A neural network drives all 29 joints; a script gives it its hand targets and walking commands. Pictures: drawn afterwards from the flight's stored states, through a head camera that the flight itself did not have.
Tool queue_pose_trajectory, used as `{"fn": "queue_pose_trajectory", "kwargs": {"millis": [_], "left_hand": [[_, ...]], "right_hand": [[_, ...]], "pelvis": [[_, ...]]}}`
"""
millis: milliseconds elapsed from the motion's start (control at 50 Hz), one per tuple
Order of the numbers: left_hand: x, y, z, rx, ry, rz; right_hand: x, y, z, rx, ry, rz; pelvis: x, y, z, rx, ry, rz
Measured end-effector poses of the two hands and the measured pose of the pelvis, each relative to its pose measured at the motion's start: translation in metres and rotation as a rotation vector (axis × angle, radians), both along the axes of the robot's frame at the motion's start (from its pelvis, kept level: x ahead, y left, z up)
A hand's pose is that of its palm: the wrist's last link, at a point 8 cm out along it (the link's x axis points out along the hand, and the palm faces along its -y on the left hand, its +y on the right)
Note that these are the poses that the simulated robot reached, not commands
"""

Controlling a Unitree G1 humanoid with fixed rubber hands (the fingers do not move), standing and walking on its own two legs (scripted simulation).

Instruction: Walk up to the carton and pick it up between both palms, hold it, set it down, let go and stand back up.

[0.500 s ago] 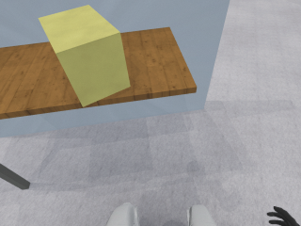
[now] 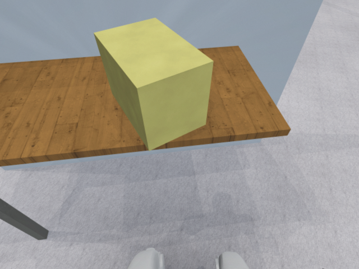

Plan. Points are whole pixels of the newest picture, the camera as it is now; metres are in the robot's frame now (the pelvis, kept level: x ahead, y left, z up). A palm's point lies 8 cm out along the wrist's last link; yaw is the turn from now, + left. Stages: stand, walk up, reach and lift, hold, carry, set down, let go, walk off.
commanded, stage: walk up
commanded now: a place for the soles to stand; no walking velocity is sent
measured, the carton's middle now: (152, 80) +0.58 +0.07 +0.12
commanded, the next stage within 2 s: none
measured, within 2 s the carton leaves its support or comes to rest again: neither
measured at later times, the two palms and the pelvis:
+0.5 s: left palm out of the picture +0.12 +0.30 -0.09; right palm out of the picture +0.11 -0.31 -0.05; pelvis +0.02 +0.00 +0.05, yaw -1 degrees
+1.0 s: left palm out of the picture +0.10 +0.26 -0.04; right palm out of the picture +0.10 -0.32 -0.05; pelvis +0.04 -0.03 +0.08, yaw +1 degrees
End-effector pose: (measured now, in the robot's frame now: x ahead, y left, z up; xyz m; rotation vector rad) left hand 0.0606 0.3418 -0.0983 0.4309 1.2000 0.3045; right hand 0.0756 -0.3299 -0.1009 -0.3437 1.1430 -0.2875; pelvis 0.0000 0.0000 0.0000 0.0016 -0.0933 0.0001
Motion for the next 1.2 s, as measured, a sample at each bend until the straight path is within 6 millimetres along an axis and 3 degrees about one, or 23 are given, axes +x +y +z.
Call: {"fn": "queue_pose_trajectory", "kwargs": {"millis": [100,280,520,740,880,1060,1200], "left_hand": [[0.030,0.002,-0.004,-0.061,-0.004,-0.021],[0.053,-0.014,0.001,-0.149,0.039,-0.016],[0.059,-0.044,0.014,-0.176,0.041,-0.043],[0.039,-0.068,0.037,-0.174,0.023,-0.019],[0.032,-0.078,0.048,-0.174,0.039,0.006],[0.051,-0.087,0.055,-0.192,0.018,0.012],[0.070,-0.093,0.058,-0.207,0.003,-0.005]], "right_hand": [[0.009,0.024,0.013,-0.004,0.032,0.008],[0.022,0.045,0.036,0.000,0.078,0.001],[0.035,0.022,0.054,-0.006,0.045,-0.003],[0.043,0.009,0.056,0.059,0.002,0.016],[0.036,0.006,0.053,0.093,0.025,0.011],[0.017,0.006,0.053,0.101,0.106,0.001],[0.022,0.008,0.058,0.100,0.114,-0.002]], "pelvis": [[0.010,0.012,0.012,-0.009,0.019,-0.018],[0.027,0.018,0.039,-0.046,0.033,-0.019],[0.020,-0.001,0.054,-0.039,0.018,-0.021],[0.022,-0.021,0.064,-0.011,0.006,-0.006],[0.029,-0.026,0.071,-0.002,0.011,0.002],[0.040,-0.030,0.079,0.001,0.023,0.011],[0.046,-0.032,0.084,-0.004,0.027,0.009]]}}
